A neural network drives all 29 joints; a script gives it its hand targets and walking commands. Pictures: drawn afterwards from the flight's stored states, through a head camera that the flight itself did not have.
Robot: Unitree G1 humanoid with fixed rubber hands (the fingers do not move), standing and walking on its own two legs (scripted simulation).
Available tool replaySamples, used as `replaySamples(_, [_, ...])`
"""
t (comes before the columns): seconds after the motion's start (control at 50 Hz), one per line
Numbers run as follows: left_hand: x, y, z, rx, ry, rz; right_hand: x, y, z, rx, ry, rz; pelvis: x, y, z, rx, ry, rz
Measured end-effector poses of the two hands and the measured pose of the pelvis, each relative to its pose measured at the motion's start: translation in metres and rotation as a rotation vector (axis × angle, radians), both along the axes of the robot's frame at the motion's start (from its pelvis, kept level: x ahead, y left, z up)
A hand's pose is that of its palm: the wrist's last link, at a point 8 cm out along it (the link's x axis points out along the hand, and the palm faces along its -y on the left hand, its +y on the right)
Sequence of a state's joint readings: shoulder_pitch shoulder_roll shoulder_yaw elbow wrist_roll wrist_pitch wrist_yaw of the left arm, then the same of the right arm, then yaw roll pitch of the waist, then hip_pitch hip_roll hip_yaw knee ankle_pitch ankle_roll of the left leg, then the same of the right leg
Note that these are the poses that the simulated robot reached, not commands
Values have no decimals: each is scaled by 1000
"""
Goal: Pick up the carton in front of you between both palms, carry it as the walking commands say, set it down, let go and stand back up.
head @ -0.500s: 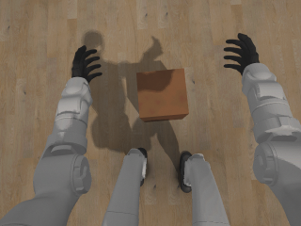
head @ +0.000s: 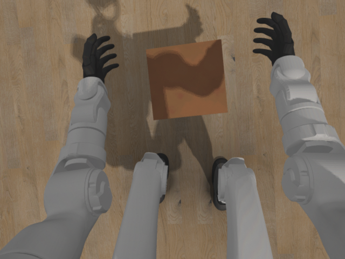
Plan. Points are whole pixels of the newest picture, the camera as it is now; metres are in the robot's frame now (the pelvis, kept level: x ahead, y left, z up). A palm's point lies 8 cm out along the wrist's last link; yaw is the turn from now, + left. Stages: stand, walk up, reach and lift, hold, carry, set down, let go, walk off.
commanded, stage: reach and lift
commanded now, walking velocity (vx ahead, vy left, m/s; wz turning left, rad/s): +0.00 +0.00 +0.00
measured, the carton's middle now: (187, 86) +0.47 +0.02 -0.42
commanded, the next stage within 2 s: none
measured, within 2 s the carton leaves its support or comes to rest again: leaves its support in 1.36 s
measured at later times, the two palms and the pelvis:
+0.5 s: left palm (126, 88) +0.45 +0.21 -0.34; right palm (250, 75) +0.50 -0.16 -0.34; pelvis -0.05 +0.00 -0.16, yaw +0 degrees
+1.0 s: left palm (132, 88) +0.46 +0.19 -0.35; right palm (241, 76) +0.49 -0.14 -0.35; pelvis -0.05 +0.00 -0.17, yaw +1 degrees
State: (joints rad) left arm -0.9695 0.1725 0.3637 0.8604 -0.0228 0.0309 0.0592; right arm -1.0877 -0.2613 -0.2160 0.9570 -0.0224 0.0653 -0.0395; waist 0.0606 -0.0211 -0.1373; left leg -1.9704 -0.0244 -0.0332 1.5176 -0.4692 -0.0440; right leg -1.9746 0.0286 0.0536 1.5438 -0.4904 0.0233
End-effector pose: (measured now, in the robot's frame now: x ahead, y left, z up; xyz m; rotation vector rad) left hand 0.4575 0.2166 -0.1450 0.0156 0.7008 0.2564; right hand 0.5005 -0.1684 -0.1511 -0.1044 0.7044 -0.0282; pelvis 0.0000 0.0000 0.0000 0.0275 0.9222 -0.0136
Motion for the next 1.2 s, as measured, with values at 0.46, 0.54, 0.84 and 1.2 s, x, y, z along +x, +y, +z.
replaySamples(0.46, [-4, -9, -183, -16, 51, -7, -4, 6, -178, 3, 31, -11, -49, 1, -154, 1, -192, 7])
replaySamples(0.54, [-3, -9, -206, -10, 60, -13, -4, 6, -202, 12, 33, -13, -50, 2, -167, 0, -228, 2])
replaySamples(0.84, [-1, -17, -206, -24, 41, -13, -5, 17, -204, 16, 11, 15, -42, 1, -178, 3, -241, 14])
replaySamples(1.2, [6, -42, -200, -36, 52, -6, -3, 44, -199, 17, 44, 24, -50, 1, -173, 8, -244, 8])
